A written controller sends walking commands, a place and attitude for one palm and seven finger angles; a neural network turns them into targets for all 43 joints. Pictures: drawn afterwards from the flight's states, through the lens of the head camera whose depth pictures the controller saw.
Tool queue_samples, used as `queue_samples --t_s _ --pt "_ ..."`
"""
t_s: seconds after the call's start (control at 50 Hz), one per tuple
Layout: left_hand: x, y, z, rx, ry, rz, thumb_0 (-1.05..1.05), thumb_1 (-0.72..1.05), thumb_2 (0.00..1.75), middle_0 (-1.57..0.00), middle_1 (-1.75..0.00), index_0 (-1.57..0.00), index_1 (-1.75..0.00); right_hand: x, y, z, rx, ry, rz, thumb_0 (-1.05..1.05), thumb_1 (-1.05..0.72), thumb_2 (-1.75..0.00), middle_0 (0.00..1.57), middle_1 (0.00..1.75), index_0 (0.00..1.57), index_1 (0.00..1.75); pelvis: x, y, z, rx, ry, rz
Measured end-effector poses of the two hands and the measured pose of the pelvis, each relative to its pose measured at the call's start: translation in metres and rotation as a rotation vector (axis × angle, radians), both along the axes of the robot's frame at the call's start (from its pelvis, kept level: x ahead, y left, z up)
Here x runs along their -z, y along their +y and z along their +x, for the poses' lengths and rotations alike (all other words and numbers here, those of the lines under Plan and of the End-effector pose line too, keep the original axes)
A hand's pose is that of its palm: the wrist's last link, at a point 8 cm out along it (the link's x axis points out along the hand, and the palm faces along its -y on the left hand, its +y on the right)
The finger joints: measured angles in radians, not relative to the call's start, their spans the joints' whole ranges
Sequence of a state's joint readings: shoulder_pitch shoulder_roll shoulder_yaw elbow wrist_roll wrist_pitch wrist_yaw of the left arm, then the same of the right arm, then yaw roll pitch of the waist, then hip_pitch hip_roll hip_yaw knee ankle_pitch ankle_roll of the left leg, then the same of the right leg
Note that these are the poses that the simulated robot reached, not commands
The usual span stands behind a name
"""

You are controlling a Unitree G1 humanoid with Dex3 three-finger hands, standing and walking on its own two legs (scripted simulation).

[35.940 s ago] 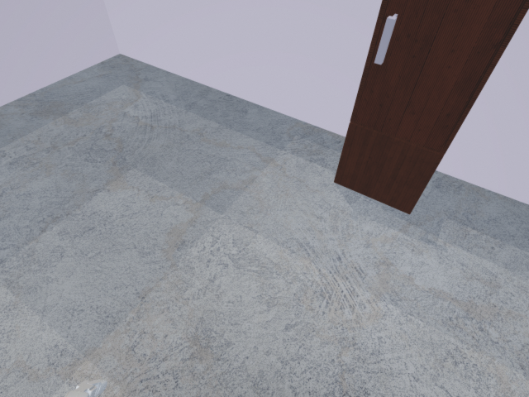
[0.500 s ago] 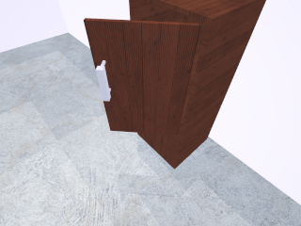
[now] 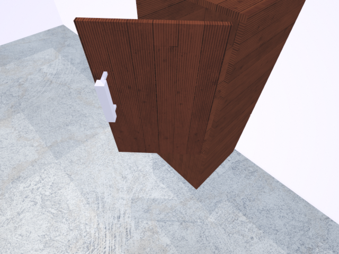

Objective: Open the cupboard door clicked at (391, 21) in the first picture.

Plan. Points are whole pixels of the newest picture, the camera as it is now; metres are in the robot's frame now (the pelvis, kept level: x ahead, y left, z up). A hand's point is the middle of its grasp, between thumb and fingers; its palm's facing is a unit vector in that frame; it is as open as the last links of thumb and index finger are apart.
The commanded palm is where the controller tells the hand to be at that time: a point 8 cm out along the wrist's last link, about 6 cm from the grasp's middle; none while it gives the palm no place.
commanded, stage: come to a stop and stand still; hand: left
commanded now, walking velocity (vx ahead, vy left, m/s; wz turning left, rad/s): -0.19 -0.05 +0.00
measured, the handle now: (108, 97) +0.54 +0.21 +0.03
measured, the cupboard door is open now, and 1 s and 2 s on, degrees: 44 44 44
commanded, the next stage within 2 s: look again from close up in 0.78 s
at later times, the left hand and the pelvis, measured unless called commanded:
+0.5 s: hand out of the picture +0.05 +0.19 -0.18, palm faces +0.08 -0.98 -0.19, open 7.3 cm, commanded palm none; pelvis +0.00 +0.00 +0.00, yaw +2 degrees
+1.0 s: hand out of the picture +0.00 +0.17 -0.17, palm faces +0.04 -0.98 -0.21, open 7.4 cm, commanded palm none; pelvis +0.01 +0.00 +0.00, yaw +1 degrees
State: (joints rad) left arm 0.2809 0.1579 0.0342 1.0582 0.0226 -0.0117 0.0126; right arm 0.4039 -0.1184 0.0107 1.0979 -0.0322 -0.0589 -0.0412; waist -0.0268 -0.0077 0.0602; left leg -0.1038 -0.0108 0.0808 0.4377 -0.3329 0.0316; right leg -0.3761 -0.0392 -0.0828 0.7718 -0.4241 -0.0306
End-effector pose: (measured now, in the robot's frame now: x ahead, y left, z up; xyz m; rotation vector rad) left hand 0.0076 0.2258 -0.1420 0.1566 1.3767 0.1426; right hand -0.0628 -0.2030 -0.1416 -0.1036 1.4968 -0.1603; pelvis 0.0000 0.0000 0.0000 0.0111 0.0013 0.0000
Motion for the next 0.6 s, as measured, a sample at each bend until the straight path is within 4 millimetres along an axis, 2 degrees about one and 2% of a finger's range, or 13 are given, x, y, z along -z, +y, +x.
queue_samples --t_s 0.06,0.12,0.18,0.22,0.3,0.36,0.48,0.6 --pt "-0.001 0.001 0.038 0.009 -0.083 0.037 0.02 0.93 0.9 -0.2 -0.3 -0.2 -0.3 0.007 0.0 0.001 0.009 0.054 0.031 0.0 -0.91 -0.9 0.2 0.3 0.2 0.3 0.005 -0.009 0.01 -0.006 -0.005 0.018" --pt "-0.005 -0.002 0.065 0.018 -0.134 0.058 0.01 0.93 0.9 -0.2 -0.3 -0.2 -0.3 0.015 -0.007 0.013 0.024 0.064 0.039 0.0 -0.91 -0.9 0.21 0.3 0.21 0.3 0.007 -0.014 0.017 -0.02 0.001 0.009" --pt "-0.007 -0.006 0.08 0.02 -0.171 0.062 0.01 0.93 0.9 -0.2 -0.3 -0.2 -0.3 0.017 -0.015 0.034 0.015 0.037 0.026 0.0 -0.91 -0.9 0.2 0.3 0.2 0.3 0.007 -0.016 0.017 -0.044 0.005 0.008" --pt "-0.006 -0.008 0.083 0.012 -0.19 0.055 0.01 0.92 0.9 -0.2 -0.3 -0.2 -0.3 0.016 -0.021 0.051 -0.004 0.003 0.009 0.0 -0.91 -0.9 0.2 0.3 0.2 0.3 0.006 -0.016 0.013 -0.049 0.002 0.011" --pt "0.0 -0.011 0.075 -0.005 -0.197 0.017 0.01 0.92 0.9 -0.2 -0.3 -0.2 -0.3 0.008 -0.028 0.085 -0.037 -0.104 -0.034 0.0 -0.91 -0.9 0.2 0.3 0.2 0.3 0.005 -0.011 0.003 -0.044 -0.009 0.015" --pt "0.008 -0.003 0.063 -0.026 -0.189 -0.002 0.0 0.92 0.9 -0.2 -0.3 -0.2 -0.3 0.004 -0.028 0.099 -0.047 -0.19 -0.068 0.0 -0.91 -0.9 0.2 0.3 0.2 0.3 0.009 -0.002 -0.003 -0.03 -0.022 0.01" --pt "0.004 0.014 0.035 -0.044 -0.145 0.005 0.0 0.93 0.9 -0.2 -0.3 -0.2 -0.3 -0.006 -0.017 0.103 -0.081 -0.226 -0.064 0.0 -0.92 -0.9 0.2 0.3 0.2 0.3 0.002 0.005 -0.003 -0.031 -0.017 0.007" --pt "0.0 0.007 -0.011 -0.057 -0.031 0.001 0.0 0.92 0.9 -0.2 -0.3 -0.2 -0.3 -0.003 -0.019 0.103 -0.09 -0.206 -0.046 0.0 -0.94 -0.9 0.2 0.3 0.2 0.3 -0.001 0.004 -0.001 -0.025 -0.01 0.0"
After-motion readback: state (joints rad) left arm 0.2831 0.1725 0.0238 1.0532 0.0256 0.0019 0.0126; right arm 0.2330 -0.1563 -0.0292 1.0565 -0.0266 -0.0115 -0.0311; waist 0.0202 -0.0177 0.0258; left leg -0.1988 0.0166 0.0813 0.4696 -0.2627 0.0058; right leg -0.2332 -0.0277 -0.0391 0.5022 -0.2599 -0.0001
